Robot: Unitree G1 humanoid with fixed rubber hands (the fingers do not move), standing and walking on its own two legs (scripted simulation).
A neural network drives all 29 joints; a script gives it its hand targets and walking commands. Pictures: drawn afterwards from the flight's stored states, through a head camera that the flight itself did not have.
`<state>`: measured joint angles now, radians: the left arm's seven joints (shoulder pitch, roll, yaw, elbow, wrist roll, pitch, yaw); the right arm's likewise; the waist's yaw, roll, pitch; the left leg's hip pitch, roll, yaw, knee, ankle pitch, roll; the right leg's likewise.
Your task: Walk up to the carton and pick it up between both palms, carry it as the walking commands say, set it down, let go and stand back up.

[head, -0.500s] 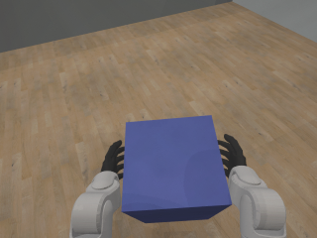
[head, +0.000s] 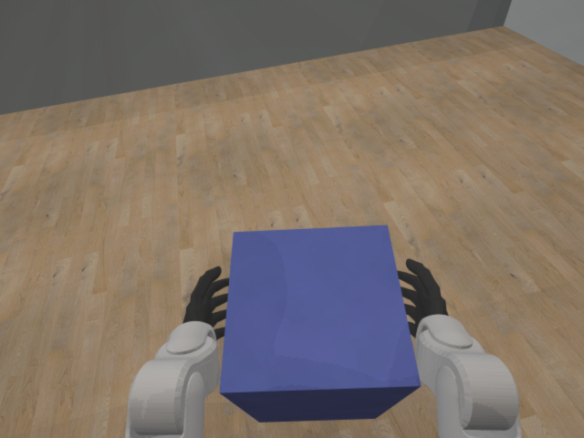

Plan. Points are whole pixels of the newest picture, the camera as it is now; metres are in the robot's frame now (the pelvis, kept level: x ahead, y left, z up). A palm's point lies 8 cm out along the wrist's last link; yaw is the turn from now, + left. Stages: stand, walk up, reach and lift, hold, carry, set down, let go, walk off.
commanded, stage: carry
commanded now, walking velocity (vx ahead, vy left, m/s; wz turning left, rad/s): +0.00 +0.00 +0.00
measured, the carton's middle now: (314, 338) +0.27 +0.00 +0.02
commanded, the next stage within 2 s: none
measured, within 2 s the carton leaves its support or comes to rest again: neither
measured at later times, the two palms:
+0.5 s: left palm (172, 372) +0.20 +0.15 +0.09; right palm (417, 352) +0.22 -0.12 +0.09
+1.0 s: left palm (175, 364) +0.22 +0.17 +0.05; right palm (398, 347) +0.24 -0.10 +0.05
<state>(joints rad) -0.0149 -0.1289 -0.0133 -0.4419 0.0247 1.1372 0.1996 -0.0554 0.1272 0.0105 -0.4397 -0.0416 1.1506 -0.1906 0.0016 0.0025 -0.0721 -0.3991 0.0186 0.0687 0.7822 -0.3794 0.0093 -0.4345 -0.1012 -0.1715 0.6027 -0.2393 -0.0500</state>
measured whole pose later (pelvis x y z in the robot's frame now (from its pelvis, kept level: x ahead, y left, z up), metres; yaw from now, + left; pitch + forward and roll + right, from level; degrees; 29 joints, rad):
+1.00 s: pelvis -0.04 +0.01 +0.00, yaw +3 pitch +2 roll +1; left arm -0.11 -0.13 0.07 -0.12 0.06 1.00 0.16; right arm -0.13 0.13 -0.03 -0.08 -0.04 0.97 -0.19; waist 0.00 0.00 -0.11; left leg -0.28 0.01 0.07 0.57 -0.33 0.00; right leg -0.43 -0.10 -0.23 0.55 -0.16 -0.05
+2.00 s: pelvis -0.04 +0.01 +0.00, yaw +3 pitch +3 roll +1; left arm -0.13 -0.13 0.08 0.00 0.09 0.87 0.14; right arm -0.15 0.13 -0.05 0.02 -0.05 0.85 -0.18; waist 0.00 0.00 -0.11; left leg -0.28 0.01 0.07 0.56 -0.33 0.00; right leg -0.43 -0.10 -0.23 0.54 -0.16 -0.05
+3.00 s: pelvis -0.07 +0.00 +0.00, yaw +5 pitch -11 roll +1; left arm -0.32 -0.13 0.16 0.40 0.17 0.70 0.06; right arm -0.25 0.15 -0.17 0.25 -0.13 0.76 -0.17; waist 0.00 0.06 0.06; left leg -0.05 0.00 0.01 0.53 -0.29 0.01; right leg -0.18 -0.01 -0.09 0.47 -0.11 -0.05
